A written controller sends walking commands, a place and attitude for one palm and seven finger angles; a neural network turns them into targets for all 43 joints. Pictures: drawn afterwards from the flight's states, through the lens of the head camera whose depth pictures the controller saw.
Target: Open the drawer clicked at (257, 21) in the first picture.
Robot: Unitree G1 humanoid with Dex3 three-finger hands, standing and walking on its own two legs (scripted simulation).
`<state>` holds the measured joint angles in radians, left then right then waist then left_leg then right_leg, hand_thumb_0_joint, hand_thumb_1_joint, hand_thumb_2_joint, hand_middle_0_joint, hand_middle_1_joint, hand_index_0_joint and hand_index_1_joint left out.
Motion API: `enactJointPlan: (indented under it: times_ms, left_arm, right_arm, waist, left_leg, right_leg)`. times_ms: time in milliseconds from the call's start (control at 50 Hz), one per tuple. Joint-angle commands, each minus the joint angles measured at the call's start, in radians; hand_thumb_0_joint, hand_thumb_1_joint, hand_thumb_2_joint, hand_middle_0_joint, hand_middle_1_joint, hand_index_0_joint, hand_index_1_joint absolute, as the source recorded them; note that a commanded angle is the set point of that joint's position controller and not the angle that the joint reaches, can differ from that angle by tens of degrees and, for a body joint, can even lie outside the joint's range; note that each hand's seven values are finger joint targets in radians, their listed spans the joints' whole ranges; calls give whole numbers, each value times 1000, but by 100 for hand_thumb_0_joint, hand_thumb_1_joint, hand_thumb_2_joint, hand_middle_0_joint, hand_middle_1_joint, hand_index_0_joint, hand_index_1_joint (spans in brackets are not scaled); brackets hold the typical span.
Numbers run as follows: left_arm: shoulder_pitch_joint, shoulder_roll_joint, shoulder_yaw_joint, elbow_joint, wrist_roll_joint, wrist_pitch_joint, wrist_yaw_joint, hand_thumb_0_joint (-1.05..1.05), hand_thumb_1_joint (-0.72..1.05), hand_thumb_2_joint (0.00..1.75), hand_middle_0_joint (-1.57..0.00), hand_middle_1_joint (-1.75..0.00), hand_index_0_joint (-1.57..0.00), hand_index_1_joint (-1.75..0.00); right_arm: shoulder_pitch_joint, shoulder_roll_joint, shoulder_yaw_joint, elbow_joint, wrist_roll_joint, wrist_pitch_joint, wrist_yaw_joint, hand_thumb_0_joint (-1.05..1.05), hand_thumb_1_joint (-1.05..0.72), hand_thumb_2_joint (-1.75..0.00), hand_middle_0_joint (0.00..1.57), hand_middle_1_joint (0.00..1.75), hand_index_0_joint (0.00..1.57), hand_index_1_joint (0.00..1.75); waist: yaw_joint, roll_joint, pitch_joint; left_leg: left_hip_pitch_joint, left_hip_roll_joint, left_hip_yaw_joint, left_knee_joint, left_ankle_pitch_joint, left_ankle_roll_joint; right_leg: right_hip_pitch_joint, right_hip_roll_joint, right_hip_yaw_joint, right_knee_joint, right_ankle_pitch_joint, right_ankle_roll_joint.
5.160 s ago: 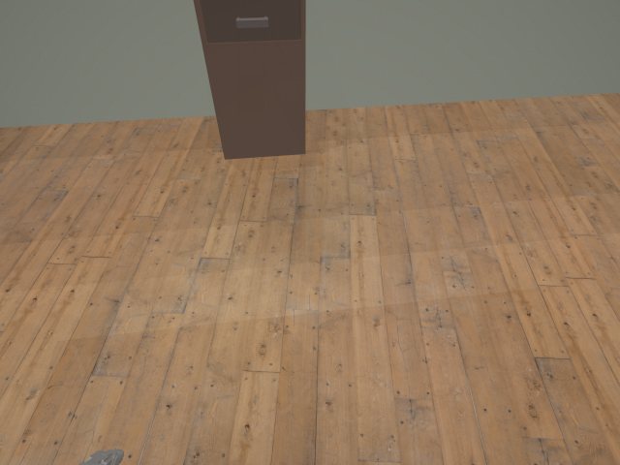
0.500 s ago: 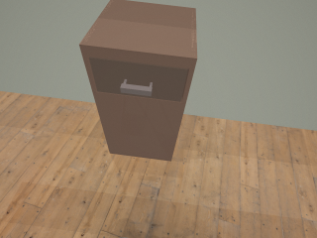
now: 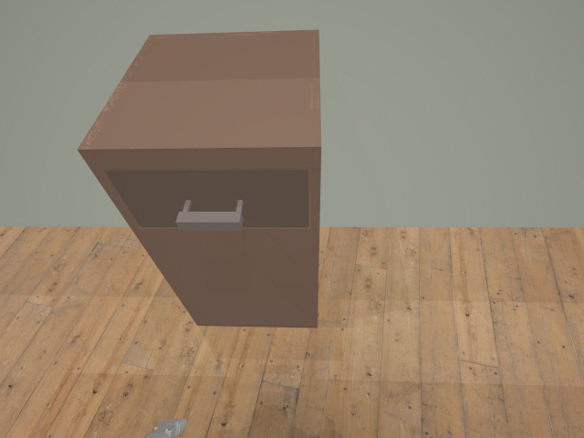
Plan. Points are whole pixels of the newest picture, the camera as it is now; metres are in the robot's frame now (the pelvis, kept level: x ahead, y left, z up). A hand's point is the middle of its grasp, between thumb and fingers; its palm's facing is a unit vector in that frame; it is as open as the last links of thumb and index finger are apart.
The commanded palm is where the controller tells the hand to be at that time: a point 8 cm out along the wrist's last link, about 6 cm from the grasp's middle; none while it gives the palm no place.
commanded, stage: come to a stop and stand still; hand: left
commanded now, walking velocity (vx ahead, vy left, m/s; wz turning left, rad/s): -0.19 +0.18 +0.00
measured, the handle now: (212, 212) +0.53 +0.18 -0.08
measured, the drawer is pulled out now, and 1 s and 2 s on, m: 0.00 0.00 0.00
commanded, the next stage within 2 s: look again from close up in 1.90 s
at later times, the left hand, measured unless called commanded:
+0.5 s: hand out of the picture -0.01 +0.29 -0.17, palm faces +0.03 -0.96 -0.27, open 7.4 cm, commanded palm none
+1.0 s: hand out of the picture -0.02 +0.26 -0.17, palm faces -0.01 -0.98 -0.18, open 7.4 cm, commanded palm none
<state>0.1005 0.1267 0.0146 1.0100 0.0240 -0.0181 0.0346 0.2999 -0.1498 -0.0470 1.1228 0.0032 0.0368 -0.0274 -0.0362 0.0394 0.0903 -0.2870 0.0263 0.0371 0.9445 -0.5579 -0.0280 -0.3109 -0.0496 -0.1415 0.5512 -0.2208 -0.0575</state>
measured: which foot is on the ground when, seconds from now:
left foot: up 0.00-0.28, down 0.30-1.00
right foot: down 0.00-1.00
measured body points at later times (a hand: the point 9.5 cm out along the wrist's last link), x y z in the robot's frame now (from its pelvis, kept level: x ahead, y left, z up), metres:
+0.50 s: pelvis -0.03 +0.08 -0.01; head -0.05 +0.08 +0.44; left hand -0.01 +0.34 -0.15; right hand +0.05 -0.15 -0.14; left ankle -0.03 +0.16 -0.73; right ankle +0.01 -0.05 -0.73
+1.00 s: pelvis -0.03 +0.10 +0.01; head -0.03 +0.09 +0.46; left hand -0.02 +0.31 -0.15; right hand -0.05 -0.12 -0.15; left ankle -0.03 +0.16 -0.73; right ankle +0.01 -0.05 -0.73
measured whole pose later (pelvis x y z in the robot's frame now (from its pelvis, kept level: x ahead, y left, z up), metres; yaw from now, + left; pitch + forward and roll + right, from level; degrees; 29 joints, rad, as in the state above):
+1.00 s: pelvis -0.03 +0.10 +0.01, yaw -1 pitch -2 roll +0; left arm 0.32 0.14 -0.01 1.07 0.02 0.00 0.03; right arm 0.36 -0.15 0.01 1.07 -0.01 -0.01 -0.02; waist -0.01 0.00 0.01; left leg -0.15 -0.06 0.10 0.41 -0.24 0.08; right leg -0.24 -0.06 -0.02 0.45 -0.18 0.03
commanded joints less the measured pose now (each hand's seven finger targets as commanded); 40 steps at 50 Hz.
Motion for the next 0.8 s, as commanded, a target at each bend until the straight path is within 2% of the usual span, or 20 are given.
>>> enactJointPlan:
  times_ms: [0, 100, 180, 200, 220, 240, 260, 280, 300, 320, 340, 380, 440, 480, 500, 520, 560, 600, 680, 780]
  left_arm:
    - [90, 212, 68, -43, -2, 19, 18, 0, 90, 90, -20, -30, -20, -30]
    - [70, 227, 81, -75, 7, 28, 15, 0, 90, 90, -20, -30, -20, -30]
    - [77, 243, 83, -76, 14, 38, 6, 0, 90, 90, -20, -30, -20, -30]
    - [123, 279, 67, -93, 9, 20, 47, 0, 90, 90, -20, -30, -20, -30]
    - [109, 290, 61, -101, -1, 20, 44, 0, 90, 90, -20, -30, -20, -30]
    - [119, 240, 51, -116, -6, 29, 42, 0, 90, 90, -20, -30, -20, -30]
    - [123, 190, 42, -123, -13, 43, 30, 0, 90, 90, -20, -30, -20, -30]
    - [154, 155, 34, -128, -14, 48, 18, 0, 90, 90, -20, -30, -20, -30]
    - [143, 156, 32, -133, -5, 58, 9, 0, 90, 90, -20, -30, -20, -30]
    - [132, 153, 27, -135, 0, 65, 3, 0, 90, 90, -20, -30, -20, -30]
    - [139, 156, 27, -138, 0, 65, -3, 0, 90, 90, -20, -30, -20, -30]
    - [185, 147, 24, -130, -4, 59, -12, 0, 90, 90, -20, -30, -20, -30]
    - [238, 156, 17, -116, -1, 40, -14, 0, 90, 90, -20, -30, -20, -30]
    - [243, 168, 10, -111, -1, 24, -13, 0, 90, 90, -20, -30, -20, -30]
    - [229, 171, 10, -110, -3, 17, -11, 0, 90, 90, -20, -30, -20, -30]
    - [209, 167, 10, -110, -4, 14, -10, 0, 90, 90, -20, -30, -20, -30]
    - [225, 151, 9, -107, -4, 16, -9, 0, 90, 90, -20, -30, -20, -30]
    - [246, 138, 6, -92, -2, 15, -8, 0, 90, 90, -20, -30, -20, -30]
    - [264, 123, 2, -56, -2, 12, -7, 0, 90, 90, -20, -30, -20, -30]
    - [267, 106, -2, -17, -4, 9, -5, 0, 90, 90, -20, -30, -20, -30]
  right_arm:
    - [31, -68, -21, -66, -10, 21, 1, 0, -90, -90, 20, 30, 20, 30]
    - [0, -78, -27, -115, -15, 23, 14, 0, -90, -90, 20, 30, 20, 30]
    - [-18, -78, -19, -143, -14, 4, 18, 0, -90, -90, 20, 30, 20, 30]
    - [30, -156, -39, -214, -6, -21, 18, 0, -90, -90, 20, 30, 20, 30]
    - [2, -129, -24, -232, 0, -24, 19, 0, -90, -90, 20, 30, 20, 30]
    - [29, -115, -13, -254, -13, -35, 18, 0, -90, -90, 20, 30, 20, 30]
    - [12, -172, -19, -270, -24, -35, 17, 0, -90, -90, 20, 30, 20, 30]
    - [-34, -217, -24, -303, -32, -26, 13, 0, -90, -90, 20, 30, 20, 30]
    - [-75, -207, -22, -327, -33, -22, 13, 0, -90, -90, 20, 30, 20, 30]
    - [-74, -207, -15, -332, -32, -25, 13, 0, -90, -90, 20, 30, 20, 30]
    - [-94, -196, -13, -337, -32, -25, 10, 0, -90, -90, 20, 30, 20, 30]
    - [-103, -196, -6, -339, -31, -27, 10, 0, -90, -90, 20, 30, 20, 30]
    - [-83, -179, 4, -330, -24, -33, 9, 0, -90, -90, 20, 30, 20, 30]
    - [-44, -167, 10, -316, -19, -40, 11, 0, -90, -90, 20, 30, 20, 30]
    - [-26, -170, 10, -304, -19, -38, 11, 0, -90, -90, 20, 30, 20, 30]
    - [-3, -171, 11, -288, -18, -43, 11, 0, -90, -90, 20, 30, 20, 30]
    - [6, -164, 10, -266, -21, -51, 11, 0, -90, -90, 20, 30, 20, 30]
    - [0, -162, 13, -254, -21, -56, 10, 0, -90, -90, 20, 30, 20, 30]
    - [9, -155, 22, -215, -20, -62, 6, 0, -90, -90, 20, 30, 20, 30]
    - [39, -139, 30, -164, -19, -68, 2, 0, -90, -90, 20, 30, 20, 30]
  waist:
    - [48, -149, -133]
    - [45, -204, -166]
    - [50, -225, -150]
    - [2, -75, -359]
    - [3, -75, -292]
    - [-2, -13, -261]
    - [11, 114, -187]
    - [45, 144, -110]
    - [44, 98, -30]
    - [36, 167, 6]
    - [37, 145, 54]
    - [52, 97, 59]
    - [63, 26, 39]
    - [40, -56, 10]
    - [27, -141, -3]
    - [14, -132, -14]
    - [23, -50, -34]
    - [32, -32, -32]
    - [39, -2, -30]
    - [39, -17, -22]
  left_leg:
    - [-100, 2, -44, 136, 67, -19]
    - [-93, 2, -31, 22, 111, -24]
    - [-8, -6, 3, -204, 137, -5]
    - [14, -40, 55, -231, 91, -24]
    - [47, -7, 59, -383, 190, -12]
    - [70, 2, 12, -536, 267, 14]
    - [64, 114, -106, -576, 362, 52]
    - [-40, 218, -191, -582, 432, 111]
    - [-115, 199, -184, -623, 340, 125]
    - [-157, 189, -190, -668, 277, 122]
    - [-186, 181, -189, -683, 262, 132]
    - [-190, 161, -166, -686, 208, 140]
    - [-155, 134, -163, -642, 124, 125]
    - [-107, 74, -138, -621, 102, 97]
    - [-63, 62, -120, -599, 115, 91]
    - [-32, 66, -130, -615, 144, 91]
    - [-23, 87, -144, -661, 132, 93]
    - [-39, 93, -153, -690, 120, 93]
    - [-35, 94, -152, -712, 145, 89]
    - [-26, 93, -142, -715, 191, 83]
  right_leg:
    - [122, -304, 219, -192, 707, -141]
    - [123, -279, 212, -220, 459, -129]
    - [80, -246, 238, -240, 191, -109]
    - [275, -287, 346, -135, 511, -93]
    - [232, -277, 266, -87, 382, -85]
    - [156, -186, 202, 13, 204, -46]
    - [40, -93, 102, 60, 17, 13]
    - [4, -38, 60, 56, -100, 42]
    - [-2, -2, 45, 88, -127, 43]
    - [-12, 12, 58, 141, -146, 39]
    - [-23, 17, 85, 182, -136, 40]
    - [-1, 20, 110, 183, -99, 41]
    - [66, 3, 129, -6, -20, 33]
    - [61, -28, 200, -100, -16, 14]
    - [26, -33, 222, -124, -59, 11]
    - [10, -34, 214, -121, -61, 10]
    - [33, -25, 181, -103, -22, 21]
    - [60, -25, 170, -100, 3, 24]
    - [81, -33, 163, -108, 31, 24]
    - [100, -46, 163, -123, 49, 24]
